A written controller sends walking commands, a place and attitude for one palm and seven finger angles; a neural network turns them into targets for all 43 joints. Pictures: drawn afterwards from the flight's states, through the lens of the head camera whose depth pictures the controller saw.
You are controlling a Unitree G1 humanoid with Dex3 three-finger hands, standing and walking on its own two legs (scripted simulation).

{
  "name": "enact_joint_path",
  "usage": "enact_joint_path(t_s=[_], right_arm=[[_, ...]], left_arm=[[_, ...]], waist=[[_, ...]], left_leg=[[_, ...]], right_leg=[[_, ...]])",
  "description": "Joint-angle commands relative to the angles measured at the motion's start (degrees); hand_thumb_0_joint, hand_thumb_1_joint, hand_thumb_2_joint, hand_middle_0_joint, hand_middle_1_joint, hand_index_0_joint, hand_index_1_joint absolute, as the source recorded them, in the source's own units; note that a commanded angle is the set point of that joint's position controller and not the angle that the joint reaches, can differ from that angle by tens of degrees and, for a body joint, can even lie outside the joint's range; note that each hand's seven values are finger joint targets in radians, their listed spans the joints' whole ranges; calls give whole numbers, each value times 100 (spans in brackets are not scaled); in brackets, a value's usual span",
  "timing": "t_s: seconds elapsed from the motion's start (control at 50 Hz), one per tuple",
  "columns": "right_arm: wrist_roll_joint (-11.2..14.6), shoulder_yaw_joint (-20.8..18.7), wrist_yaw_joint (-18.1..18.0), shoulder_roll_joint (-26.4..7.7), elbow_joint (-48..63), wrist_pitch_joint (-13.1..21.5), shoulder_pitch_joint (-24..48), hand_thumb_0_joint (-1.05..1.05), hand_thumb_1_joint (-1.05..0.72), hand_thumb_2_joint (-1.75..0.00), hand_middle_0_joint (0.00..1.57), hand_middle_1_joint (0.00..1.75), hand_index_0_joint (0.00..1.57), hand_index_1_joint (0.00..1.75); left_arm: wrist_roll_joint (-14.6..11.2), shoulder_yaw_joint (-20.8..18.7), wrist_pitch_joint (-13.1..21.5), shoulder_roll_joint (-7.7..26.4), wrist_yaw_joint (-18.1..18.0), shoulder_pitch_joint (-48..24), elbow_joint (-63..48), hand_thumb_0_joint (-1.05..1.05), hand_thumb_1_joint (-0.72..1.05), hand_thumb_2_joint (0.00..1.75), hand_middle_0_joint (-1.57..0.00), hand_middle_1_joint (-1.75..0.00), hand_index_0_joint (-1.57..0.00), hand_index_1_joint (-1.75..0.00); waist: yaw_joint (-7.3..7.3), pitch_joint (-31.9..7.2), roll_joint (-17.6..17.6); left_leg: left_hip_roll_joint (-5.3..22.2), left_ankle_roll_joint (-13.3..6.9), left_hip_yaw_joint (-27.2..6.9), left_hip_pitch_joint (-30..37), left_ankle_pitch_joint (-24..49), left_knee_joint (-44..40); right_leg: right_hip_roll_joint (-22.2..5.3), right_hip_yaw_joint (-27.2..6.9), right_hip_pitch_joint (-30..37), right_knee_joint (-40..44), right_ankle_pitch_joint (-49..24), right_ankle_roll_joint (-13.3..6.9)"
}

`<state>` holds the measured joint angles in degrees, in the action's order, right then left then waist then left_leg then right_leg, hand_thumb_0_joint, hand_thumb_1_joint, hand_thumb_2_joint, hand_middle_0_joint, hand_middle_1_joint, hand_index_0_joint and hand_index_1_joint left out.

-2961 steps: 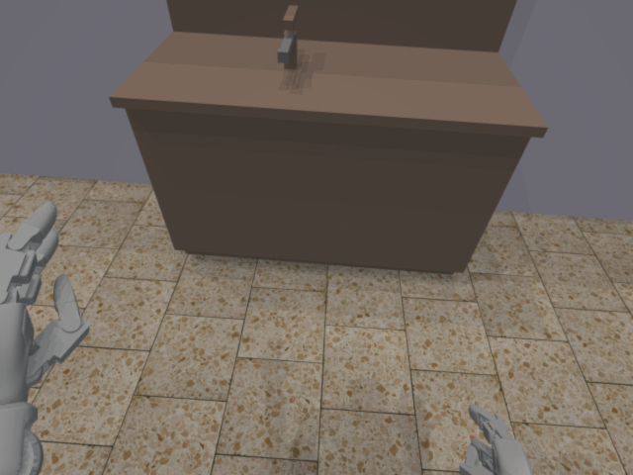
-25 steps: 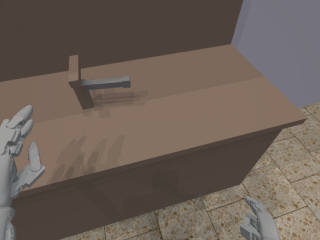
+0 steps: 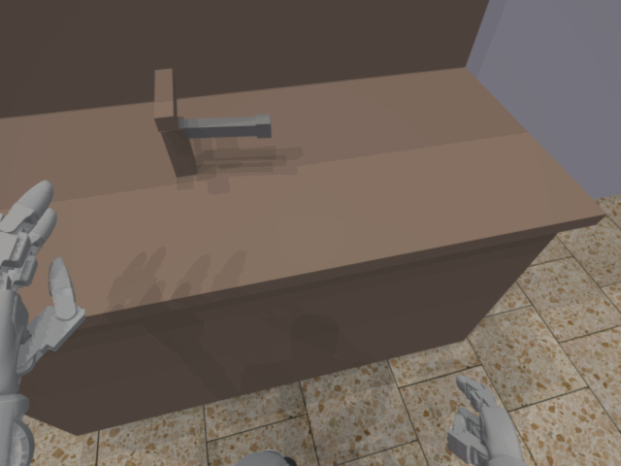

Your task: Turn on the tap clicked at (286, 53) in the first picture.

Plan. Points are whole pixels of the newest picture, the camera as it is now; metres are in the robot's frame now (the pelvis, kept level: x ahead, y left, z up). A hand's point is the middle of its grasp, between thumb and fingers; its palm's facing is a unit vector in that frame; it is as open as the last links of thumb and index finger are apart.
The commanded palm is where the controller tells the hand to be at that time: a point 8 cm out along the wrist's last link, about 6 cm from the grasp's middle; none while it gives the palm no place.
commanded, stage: step back with the hand held close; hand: left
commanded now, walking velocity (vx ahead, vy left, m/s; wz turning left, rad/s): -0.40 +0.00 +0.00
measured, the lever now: (263, 126) +0.61 +0.13 +0.08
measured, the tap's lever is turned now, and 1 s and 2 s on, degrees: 81 81 81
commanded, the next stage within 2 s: stop stepping back and stand still in 0.46 s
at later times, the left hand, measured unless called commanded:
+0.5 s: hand (25, 414) +0.13 +0.23 +0.17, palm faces +0.33 -0.88 -0.35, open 7.4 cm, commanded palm +0.08 +0.27 +0.19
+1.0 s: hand out of the picture +0.00 +0.25 +0.17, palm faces +0.38 -0.83 -0.41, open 7.4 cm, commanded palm -0.04 +0.29 +0.19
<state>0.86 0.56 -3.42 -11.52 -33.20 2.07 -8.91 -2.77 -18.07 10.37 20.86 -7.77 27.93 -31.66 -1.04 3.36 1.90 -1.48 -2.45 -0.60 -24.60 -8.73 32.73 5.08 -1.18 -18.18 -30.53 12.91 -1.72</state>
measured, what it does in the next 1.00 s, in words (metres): walks backwards: right foot, then left foot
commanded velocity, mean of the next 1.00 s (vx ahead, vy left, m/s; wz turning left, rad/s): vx -0.11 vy -0.01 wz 0.00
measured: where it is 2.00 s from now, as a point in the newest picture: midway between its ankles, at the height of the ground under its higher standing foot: outside the picture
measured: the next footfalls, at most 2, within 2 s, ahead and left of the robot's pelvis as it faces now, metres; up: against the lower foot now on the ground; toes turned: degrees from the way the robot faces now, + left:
right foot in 0.50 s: -0.10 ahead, -0.14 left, +0.00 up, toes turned -2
left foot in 0.74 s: -0.10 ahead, +0.12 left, +0.00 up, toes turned -1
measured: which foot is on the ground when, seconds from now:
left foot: down 0.00-0.50, up 0.52-0.72, down 0.74-0.96, up 0.98-1.00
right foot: down 0.00-0.16, up 0.18-0.48, down 0.50-1.00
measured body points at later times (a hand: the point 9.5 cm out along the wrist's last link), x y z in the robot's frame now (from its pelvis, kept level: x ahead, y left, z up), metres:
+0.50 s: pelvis -0.10 +0.00 +0.00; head -0.07 +0.02 +0.45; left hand +0.11 +0.27 +0.19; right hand +0.08 -0.21 -0.07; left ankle +0.05 +0.10 -0.73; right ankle -0.14 -0.13 -0.73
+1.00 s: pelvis -0.20 +0.01 -0.01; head -0.22 +0.01 +0.44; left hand -0.02 +0.29 +0.19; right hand -0.07 -0.23 -0.10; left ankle -0.16 +0.12 -0.71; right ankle -0.15 -0.08 -0.73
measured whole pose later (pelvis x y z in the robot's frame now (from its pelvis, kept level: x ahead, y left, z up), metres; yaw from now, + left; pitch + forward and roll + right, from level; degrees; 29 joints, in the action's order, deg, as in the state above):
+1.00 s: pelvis -0.20 +0.01 -0.01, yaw +0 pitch -3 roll -1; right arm 1.1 -0.1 -2.7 -12.0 -36.7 4.8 -16.1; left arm -1.8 -19.7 8.9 21.7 -7.6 28.5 -29.1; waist 0.4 0.9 1.0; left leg 0.3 -1.6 -0.4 -22.9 -23.8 48.1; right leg 2.3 4.0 -16.5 -33.2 12.8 -3.0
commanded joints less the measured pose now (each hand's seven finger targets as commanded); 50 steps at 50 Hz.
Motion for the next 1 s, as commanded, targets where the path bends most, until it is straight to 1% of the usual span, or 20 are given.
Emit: enact_joint_path(t_s=[0.0, 0.06, 0.12, 0.16, 0.22, 0.34, 0.4, 0.44, 0.48, 0.52, 0.58, 0.68, 0.72, 0.76, 0.82, 0.9, 0.92, 0.94, 0.96, 0.98], right_arm=[[40, -398, -41, -608, 860, 185, 224, 0, -90, -90, 20, 30, 20, 30], [6, -371, -40, -588, 905, 144, 356, 0, -90, -90, 20, 30, 20, 30], [-11, -338, -92, -719, 1001, 214, 426, 0, -90, -90, 20, 30, 20, 30], [-177, -340, -117, -758, 980, 431, 397, 0, -90, -90, 20, 30, 20, 30], [-171, -435, -60, -695, 647, 672, 83, 0, -90, -90, 20, 30, 20, 30], [-146, -293, -21, -725, 599, 747, 288, 0, -90, -90, 20, 30, 20, 30], [-202, -281, -24, -665, 562, 685, 224, 0, -90, -90, 20, 30, 20, 30], [-220, -299, 4, -587, 563, 565, 179, 0, -90, -90, 20, 30, 20, 30], [-141, -168, -9, -373, 653, 549, 370, 0, -90, -90, 20, 30, 20, 30], [-4, -276, -3, -413, 712, 599, 383, 0, -90, -90, 20, 30, 20, 30], [-4, -114, -61, -359, 823, 401, 539, 0, -90, -90, 20, 30, 20, 30], [95, -358, -122, -735, 975, 521, 129, 0, -90, -90, 20, 30, 20, 30], [99, -500, -91, -967, 1002, 652, 5, 0, -90, -90, 20, 30, 20, 30], [-38, -446, -33, -747, 797, 808, -38, 0, -90, -90, 20, 30, 20, 30], [73, -388, 114, -755, 563, 862, 64, 0, -90, -90, 20, 30, 20, 30], [-2, -357, 9, -864, 600, 651, 164, 0, -90, -90, 20, 30, 20, 30], [-9, -374, -1, -816, 579, 586, 168, 0, -90, -90, 20, 30, 20, 30], [-6, -404, 20, -762, 608, 521, 165, 0, -90, -90, 20, 30, 20, 30], [64, -415, 43, -732, 618, 569, 182, 0, -90, -90, 20, 30, 20, 30], [13, -345, 42, -627, 401, 626, 134, 0, -90, -90, 20, 30, 20, 30]], left_arm=[[-133, -851, 461, 1196, -191, -56, -1281, 0, 90, 90, -20, -30, -20, -30], [-135, -1002, 453, 1342, -178, -55, -1346, 0, 90, 90, -20, -30, -20, -30], [-101, -1080, 544, 1323, -179, 93, -1371, 0, 90, 90, -20, -30, -20, -30], [-59, -1098, 577, 1381, -168, -134, -1634, 0, 90, 90, -20, -30, -20, -30], [-72, -766, 440, 974, -184, -437, -1352, 0, 90, 90, -20, -30, -20, -30], [-7, -383, 200, 720, -169, -647, -1206, 0, 90, 90, -20, -30, -20, -30], [-57, -548, 224, 864, -144, -431, -1214, 0, 90, 90, -20, -30, -20, -30], [-81, -702, 334, 1070, -101, -387, -1268, 0, 90, 90, -20, -30, -20, -30], [-124, -815, 544, 1419, -120, -596, -1706, 0, 90, 90, -20, -30, -20, -30], [-125, -715, 491, 1108, -12, -386, -1184, 0, 90, 90, -20, -30, -20, -30], [-50, -930, 463, 1168, -23, -401, -660, 0, 90, 90, -20, -30, -20, -30], [-106, -943, 443, 1001, -163, -136, -1080, 0, 90, 90, -20, -30, -20, -30], [-116, -987, 444, 1136, -196, -322, -1695, 0, 90, 90, -20, -30, -20, -30], [-62, -1077, 346, 1323, -165, -345, -1948, 0, 90, 90, -20, -30, -20, -30], [-3, -854, 223, 970, -165, 16, -1386, 0, 90, 90, -20, -30, -20, -30], [48, -764, 106, 854, -145, -140, -624, 0, 90, 90, -20, -30, -20, -30], [101, -654, 109, 825, -99, -329, -487, 0, 90, 90, -20, -30, -20, -30], [123, -650, 104, 911, -40, -558, -425, 0, 90, 90, -20, -30, -20, -30], [77, -516, 76, 837, -20, -985, -565, 0, 90, 90, -20, -30, -20, -30], [22, -598, 75, 963, -4, -1249, -498, 0, 90, 90, -20, -30, -20, -30]], waist=[[174, -1198, -742], [183, -816, -412], [93, -1045, 649], [73, -1396, 1589], [68, -1384, 436], [20, -1038, 1233], [-31, -1307, 1335], [-59, -1383, 631], [-78, -1210, -1235], [33, -982, -2012], [241, -746, -754], [228, -1131, -72], [220, -995, 1447], [349, -993, 1840], [239, -506, 950], [40, -470, 593], [6, -389, -243], [52, -368, -1632], [152, -384, -1984], [311, -128, -1683]], left_leg=[[330, 257, -435, 999, -465, 1020], [364, 255, -493, 791, -774, 808], [1166, -132, -1373, 555, 365, -894], [2025, -406, -2492, 474, -76, -2127], [1896, -504, -1733, 1543, 630, -1668], [1349, -116, -1092, 847, -1990, -2528], [1181, 66, -857, 919, -1575, -2343], [756, 373, -352, 1044, -1327, -920], [-116, 608, 273, 796, -1820, 2383], [-21, 519, -301, -539, -2220, 4255], [453, 366, -227, -214, -1847, 3159], [425, 72, 41, 1289, -334, -958], [1710, -560, -1583, 2111, 1649, -1213], [1658, -672, -2293, 1897, 767, -1475], [1492, -625, -1474, 647, -1456, -1721], [1005, -255, -838, -795, -3226, -1131], [549, -146, -334, -1058, -2922, 263], [29, 27, 182, -1257, -2330, 2465], [-63, 139, -50, -1118, -1952, 3940], [218, 158, -284, -785, -1417, 4237]], right_leg=[[-2113, -1606, -358, 997, -1820, -674], [-2069, -1394, -590, 918, -1621, -654], [-836, -515, -216, -248, -732, 2], [-158, -387, -191, -2205, 1617, 220], [-291, -529, -1018, -2685, 1489, 243], [-58, 236, -104, -1353, 1335, 173], [-27, 342, 514, 143, 1114, 25], [-568, 76, 609, 1700, 42, -249], [-2382, -1319, -350, 2167, -1721, -992], [-2476, -867, 143, 1211, -3912, -1124], [-2221, -466, 201, 669, -3706, -716], [-1362, -355, 466, -525, -1496, -224], [-366, 161, -1011, -1822, 1403, 236], [-346, -182, -1359, -2639, 1677, 276], [-668, -123, -543, -1848, 1031, 191], [-219, 546, 1641, 121, 913, -23], [-564, 3, 1683, 841, 1009, -246], [-1618, -1751, 1255, 1649, 1308, -752], [-2486, -3005, 442, 2263, 1993, -1099], [-2325, -2635, -457, 2361, 2541, -1046]])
